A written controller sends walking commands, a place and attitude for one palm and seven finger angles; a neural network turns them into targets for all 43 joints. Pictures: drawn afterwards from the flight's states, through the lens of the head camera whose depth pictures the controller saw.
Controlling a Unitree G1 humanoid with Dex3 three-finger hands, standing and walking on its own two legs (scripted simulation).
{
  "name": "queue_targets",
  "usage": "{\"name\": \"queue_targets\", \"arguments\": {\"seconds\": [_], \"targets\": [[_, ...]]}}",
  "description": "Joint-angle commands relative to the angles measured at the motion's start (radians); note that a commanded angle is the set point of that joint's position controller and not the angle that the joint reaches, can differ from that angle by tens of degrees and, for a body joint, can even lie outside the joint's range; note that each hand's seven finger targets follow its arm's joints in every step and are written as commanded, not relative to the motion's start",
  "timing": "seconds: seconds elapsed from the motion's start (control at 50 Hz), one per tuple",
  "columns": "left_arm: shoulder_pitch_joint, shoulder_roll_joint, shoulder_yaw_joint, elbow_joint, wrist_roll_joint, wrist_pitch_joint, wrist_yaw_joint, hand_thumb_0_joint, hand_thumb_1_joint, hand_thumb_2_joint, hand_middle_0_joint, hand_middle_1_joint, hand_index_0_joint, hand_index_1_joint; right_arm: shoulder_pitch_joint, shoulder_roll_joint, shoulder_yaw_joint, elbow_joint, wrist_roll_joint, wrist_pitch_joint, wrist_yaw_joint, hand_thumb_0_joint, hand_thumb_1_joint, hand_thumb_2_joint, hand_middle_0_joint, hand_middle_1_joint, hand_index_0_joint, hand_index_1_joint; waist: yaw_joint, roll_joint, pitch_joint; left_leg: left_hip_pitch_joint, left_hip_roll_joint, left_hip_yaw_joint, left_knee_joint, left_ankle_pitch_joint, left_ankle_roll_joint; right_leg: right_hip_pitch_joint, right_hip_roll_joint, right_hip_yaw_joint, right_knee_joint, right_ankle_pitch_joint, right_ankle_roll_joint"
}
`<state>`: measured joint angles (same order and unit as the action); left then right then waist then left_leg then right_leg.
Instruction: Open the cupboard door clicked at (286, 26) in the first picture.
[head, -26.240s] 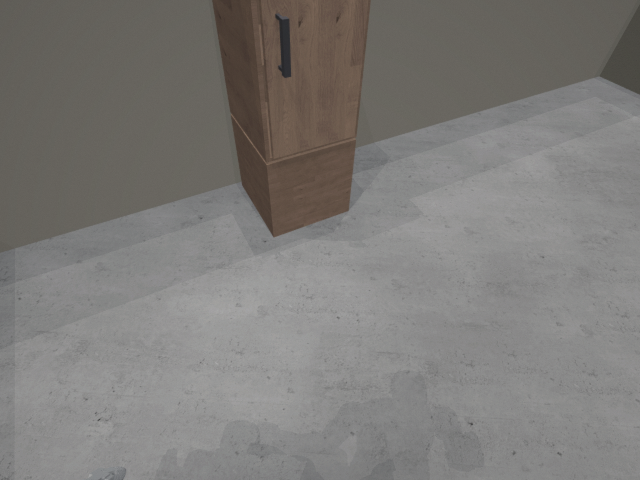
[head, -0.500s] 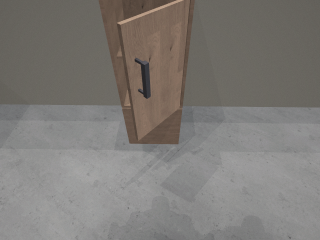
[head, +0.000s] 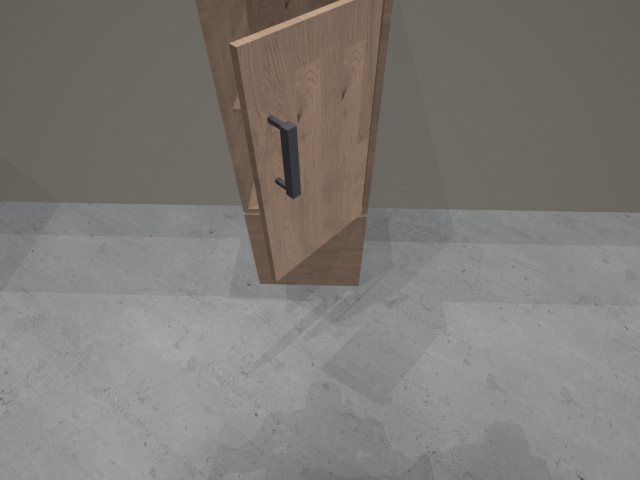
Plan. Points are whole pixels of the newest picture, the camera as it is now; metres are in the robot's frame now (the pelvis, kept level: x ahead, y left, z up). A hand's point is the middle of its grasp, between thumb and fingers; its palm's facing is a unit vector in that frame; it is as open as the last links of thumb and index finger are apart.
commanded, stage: look to check the result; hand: left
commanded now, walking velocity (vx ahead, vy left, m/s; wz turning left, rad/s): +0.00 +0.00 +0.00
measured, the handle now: (283, 158) +0.64 +0.11 +0.03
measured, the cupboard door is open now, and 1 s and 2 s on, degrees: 48 48 48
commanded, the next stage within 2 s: walk to a spot facing it in 0.08 s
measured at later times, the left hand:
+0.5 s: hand out of the picture +0.08 +0.21 -0.18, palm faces -0.11 -0.96 -0.27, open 7.4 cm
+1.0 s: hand out of the picture +0.08 +0.17 -0.18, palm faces -0.29 -0.92 -0.25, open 7.4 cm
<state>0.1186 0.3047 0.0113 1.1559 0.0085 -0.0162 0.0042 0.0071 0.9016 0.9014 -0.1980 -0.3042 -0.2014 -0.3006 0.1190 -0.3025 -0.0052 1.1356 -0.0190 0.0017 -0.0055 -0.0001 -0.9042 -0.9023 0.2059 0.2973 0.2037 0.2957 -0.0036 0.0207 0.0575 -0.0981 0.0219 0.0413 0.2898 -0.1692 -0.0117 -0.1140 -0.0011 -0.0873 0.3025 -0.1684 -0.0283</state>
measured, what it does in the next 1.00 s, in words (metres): lifts its left foot, turning right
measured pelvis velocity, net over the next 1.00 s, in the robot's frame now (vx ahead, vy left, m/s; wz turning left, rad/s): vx -0.02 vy -0.01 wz -0.40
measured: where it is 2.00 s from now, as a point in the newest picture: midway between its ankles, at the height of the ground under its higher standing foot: outside the picture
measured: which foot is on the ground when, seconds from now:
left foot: down 0.00-0.62, up 0.64-1.00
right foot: down 0.00-1.00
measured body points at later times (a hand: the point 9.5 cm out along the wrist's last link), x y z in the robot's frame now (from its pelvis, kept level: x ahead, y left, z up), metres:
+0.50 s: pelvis +0.00 +0.00 -0.01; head +0.03 -0.01 +0.44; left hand +0.08 +0.26 -0.16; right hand +0.03 -0.26 -0.16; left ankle -0.01 +0.12 -0.75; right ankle +0.00 -0.10 -0.75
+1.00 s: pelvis -0.02 -0.01 -0.01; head +0.04 -0.03 +0.44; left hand +0.10 +0.22 -0.16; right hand +0.02 -0.29 -0.14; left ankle +0.03 +0.14 -0.71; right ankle -0.02 -0.11 -0.75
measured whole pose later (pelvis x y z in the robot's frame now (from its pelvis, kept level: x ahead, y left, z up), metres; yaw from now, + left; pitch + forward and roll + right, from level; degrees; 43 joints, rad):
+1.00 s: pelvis -0.02 -0.01 -0.01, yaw -23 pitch +2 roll +2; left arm 0.25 0.21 0.08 0.96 0.03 0.05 0.00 0.01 0.90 0.90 -0.20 -0.30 -0.20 -0.30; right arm 0.05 -0.20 -0.06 0.91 0.00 0.03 -0.03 0.00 -0.91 -0.90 0.20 0.30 0.20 0.30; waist 0.05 -0.04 0.10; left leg -0.36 0.01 -0.02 0.76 -0.43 -0.05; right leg -0.31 0.09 0.19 0.46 -0.17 -0.04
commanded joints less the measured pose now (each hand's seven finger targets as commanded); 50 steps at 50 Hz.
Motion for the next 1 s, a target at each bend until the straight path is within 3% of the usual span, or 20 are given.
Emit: {"name": "queue_targets", "arguments": {"seconds": [0.0, 0.2, 0.22, 0.26, 0.36, 0.44, 0.48, 0.5, 0.54, 0.56, 0.58, 0.6, 0.62, 0.64, 0.66, 0.7, 0.74, 0.9, 0.94, 0.98], "targets": [[-0.026, 0.199, 0.035, -0.058, 0.003, -0.028, 0.016, 0.0, 0.9, 0.9, -0.2, -0.3, -0.2, -0.3, -0.006, -0.182, -0.031, -0.045, 0.001, -0.02, -0.011, 0.0, -0.9, -0.9, 0.2, 0.3, 0.2, 0.3, -0.005, -0.022, -0.098, 0.023, 0.109, -0.093, -0.033, 0.156, 0.028, 0.036, -0.14, 0.133, -0.047, 0.201, -0.02], [-0.033, 0.202, 0.038, -0.068, 0.004, -0.026, 0.016, 0.0, 0.9, 0.9, -0.2, -0.3, -0.2, -0.3, -0.012, -0.186, -0.032, -0.047, 0.0, -0.021, -0.012, 0.0, -0.9, -0.9, 0.2, 0.3, 0.2, 0.3, -0.003, -0.009, -0.082, 0.029, 0.113, -0.081, -0.036, 0.151, 0.025, 0.027, -0.138, 0.145, -0.052, 0.205, -0.021], [-0.034, 0.19, 0.038, -0.071, 0.003, -0.021, 0.015, 0.0, 0.9, 0.9, -0.2, -0.3, -0.2, -0.3, 0.0, -0.174, -0.032, -0.048, -0.002, -0.019, -0.015, 0.0, -0.9, -0.9, 0.2, 0.3, 0.2, 0.3, -0.007, -0.02, -0.082, 0.033, 0.117, -0.072, -0.021, 0.155, 0.022, 0.014, -0.134, 0.152, -0.037, 0.224, -0.021], [0.005, 0.11, 0.03, -0.068, 0.003, 0.002, 0.019, 0.0, 0.9, 0.9, -0.2, -0.3, -0.2, -0.3, 0.05, -0.081, -0.019, -0.043, -0.003, -0.005, -0.019, 0.0, -0.9, -0.9, 0.2, 0.3, 0.2, 0.3, -0.01, -0.007, -0.086, 0.032, 0.121, -0.033, 0.026, 0.164, 0.011, -0.011, -0.134, 0.164, 0.006, 0.275, -0.013], [0.04, 0.114, 0.056, -0.126, 0.009, 0.036, 0.014, 0.0, 0.9, 0.9, -0.2, -0.3, -0.2, -0.3, 0.097, -0.094, -0.049, -0.097, -0.002, 0.015, -0.036, 0.0, -0.9, -0.9, 0.2, 0.3, 0.2, 0.3, -0.012, -0.016, -0.085, 0.014, 0.145, 0.02, 0.114, 0.15, 0.015, -0.086, -0.108, 0.196, 0.13, 0.338, -0.024], [0.043, 0.081, 0.066, -0.19, 0.014, 0.055, -0.001, 0.0, 0.9, 0.9, -0.2, -0.3, -0.2, -0.3, 0.098, -0.122, -0.072, -0.144, -0.006, 0.019, -0.042, 0.0, -0.9, -0.9, 0.2, 0.3, 0.2, 0.3, -0.006, 0.075, -0.051, -0.012, 0.247, -0.047, 0.069, 0.061, 0.075, -0.222, -0.031, 0.168, 0.305, 0.135, -0.009], [0.035, 0.05, 0.073, -0.22, 0.015, 0.07, -0.01, 0.0, 0.9, 0.9, -0.2, -0.3, -0.2, -0.3, 0.094, -0.132, -0.082, -0.162, -0.013, 0.01, -0.042, 0.0, -0.9, -0.9, 0.2, 0.3, 0.2, 0.3, -0.002, 0.184, -0.017, -0.056, 0.375, -0.126, -0.011, 0.123, 0.164, -0.291, 0.005, 0.1, 0.556, -0.267, 0.013], [0.033, 0.042, 0.079, -0.237, 0.013, 0.076, -0.013, 0.0, 0.9, 0.9, -0.2, -0.3, -0.2, -0.3, 0.083, -0.129, -0.083, -0.174, -0.016, 0.006, -0.043, 0.0, -0.9, -0.9, 0.2, 0.3, 0.2, 0.3, 0.002, 0.191, -0.004, -0.087, 0.406, -0.133, -0.014, 0.145, 0.191, -0.296, -0.019, 0.119, 0.628, -0.346, 0.012], [0.09, 0.021, 0.082, -0.238, 0.014, 0.071, -0.018, 0.0, 0.9, 0.9, -0.2, -0.3, -0.2, -0.3, 0.03, -0.12, -0.083, -0.199, -0.019, 0.003, -0.042, 0.0, -0.9, -0.9, 0.2, 0.3, 0.2, 0.3, 0.044, 0.112, -0.025, -0.107, 0.381, -0.051, 0.077, 0.213, 0.16, -0.219, -0.043, 0.106, 0.537, -0.32, 0.006], [0.143, 0.019, 0.087, -0.226, 0.015, 0.068, -0.022, 0.0, 0.9, 0.9, -0.2, -0.3, -0.2, -0.3, 0.004, -0.126, -0.087, -0.205, -0.017, 0.005, -0.042, 0.0, -0.9, -0.9, 0.2, 0.3, 0.2, 0.3, 0.07, 0.108, -0.028, -0.148, 0.343, -0.001, 0.151, 0.188, 0.119, -0.148, -0.04, 0.083, 0.433, -0.229, 0.009], [0.215, 0.042, 0.097, -0.211, 0.018, 0.06, -0.02, 0.0, 0.9, 0.9, -0.2, -0.3, -0.2, -0.3, -0.015, -0.115, -0.087, -0.216, -0.01, 0.012, -0.041, 0.0, -0.9, -0.9, 0.2, 0.3, 0.2, 0.3, 0.102, 0.002, -0.035, -0.207, 0.26, 0.062, 0.307, 0.087, 0.06, -0.061, -0.047, 0.118, 0.243, -0.031, 0.0], [0.237, 0.152, 0.118, -0.21, 0.033, 0.042, -0.006, 0.0, 0.9, 0.9, -0.2, -0.3, -0.2, -0.3, 0.014, -0.043, -0.083, -0.237, 0.005, 0.019, -0.037, 0.0, -0.9, -0.9, 0.2, 0.3, 0.2, 0.3, 0.091, -0.34, -0.051, -0.375, 0.069, 0.16, 0.577, -0.269, -0.029, 0.008, -0.258, 0.493, 0.018, 0.191, -0.077], [0.255, 0.194, 0.12, -0.213, 0.016, 0.042, 0.002, 0.0, 0.9, 0.9, -0.2, -0.3, -0.2, -0.3, 0.005, -0.039, -0.081, -0.251, 0.009, 0.029, -0.03, 0.0, -0.9, -0.9, 0.2, 0.3, 0.2, 0.3, 0.107, -0.335, -0.04, -0.42, 0.005, 0.043, 0.788, -0.483, -0.032, -0.041, -0.36, 0.636, -0.042, 0.27, -0.175], [0.227, 0.174, 0.123, -0.225, 0.016, 0.044, 0.015, 0.0, 0.9, 0.9, -0.2, -0.3, -0.2, -0.3, -0.011, -0.029, -0.084, -0.251, 0.007, 0.034, -0.029, 0.0, -0.9, -0.9, 0.2, 0.3, 0.2, 0.3, 0.084, -0.216, -0.028, -0.451, 0.022, -0.044, 0.882, -0.437, -0.027, -0.069, -0.334, 0.648, -0.028, 0.193, -0.204], [0.167, 0.142, 0.122, -0.238, 0.02, 0.041, 0.022, 0.0, 0.9, 0.9, -0.2, -0.3, -0.2, -0.3, -0.018, -0.025, -0.084, -0.245, 0.008, 0.031, -0.031, 0.0, -0.9, -0.9, 0.2, 0.3, 0.2, 0.3, 0.055, -0.208, -0.024, -0.491, 0.042, -0.082, 0.915, -0.369, -0.03, -0.055, -0.291, 0.619, 0.008, 0.191, -0.209], [0.141, 0.094, 0.112, -0.251, 0.014, 0.03, 0.026, 0.0, 0.9, 0.9, -0.2, -0.3, -0.2, -0.3, 0.001, -0.008, -0.078, -0.235, 0.006, 0.027, -0.028, 0.0, -0.9, -0.9, 0.2, 0.3, 0.2, 0.3, 0.029, -0.147, -0.091, -0.468, 0.048, -0.081, 0.895, -0.268, -0.045, -0.008, -0.231, 0.512, 0.047, 0.283, -0.181], [0.156, 0.09, 0.111, -0.249, 0.016, 0.026, 0.029, 0.0, 0.9, 0.9, -0.2, -0.3, -0.2, -0.3, 0.005, 0.012, -0.075, -0.236, 0.009, 0.027, -0.027, 0.0, -0.9, -0.9, 0.2, 0.3, 0.2, 0.3, 0.028, -0.112, -0.142, -0.429, 0.039, -0.065, 0.815, -0.258, -0.051, 0.034, -0.208, 0.478, 0.071, 0.361, -0.171], [0.173, 0.115, 0.125, -0.259, 0.025, 0.04, 0.014, 0.0, 0.9, 0.9, -0.2, -0.3, -0.2, -0.3, -0.04, 0.018, -0.075, -0.276, 0.02, 0.019, -0.033, 0.0, -0.9, -0.9, 0.2, 0.3, 0.2, 0.3, 0.048, -0.165, -0.098, -0.332, -0.009, -0.058, 0.534, -0.276, -0.04, -0.023, -0.168, 0.558, 0.044, 0.26, -0.173], [0.155, 0.116, 0.127, -0.265, 0.026, 0.044, 0.014, 0.0, 0.9, 0.9, -0.2, -0.3, -0.2, -0.3, -0.019, 0.016, -0.076, -0.28, 0.024, 0.013, -0.035, 0.0, -0.9, -0.9, 0.2, 0.3, 0.2, 0.3, 0.037, -0.166, -0.113, -0.266, -0.02, -0.064, 0.417, -0.264, -0.032, -0.05, -0.154, 0.584, 0.065, 0.269, -0.157], [0.107, 0.109, 0.124, -0.281, 0.016, 0.049, 0.012, 0.0, 0.9, 0.9, -0.2, -0.3, -0.2, -0.3, 0.066, 0.0, -0.076, -0.258, 0.026, 0.003, -0.042, 0.0, -0.9, -0.9, 0.2, 0.3, 0.2, 0.3, -0.011, -0.148, -0.131, -0.082, -0.022, -0.062, 0.206, -0.133, -0.024, -0.165, -0.117, 0.565, 0.107, 0.199, -0.1]]}}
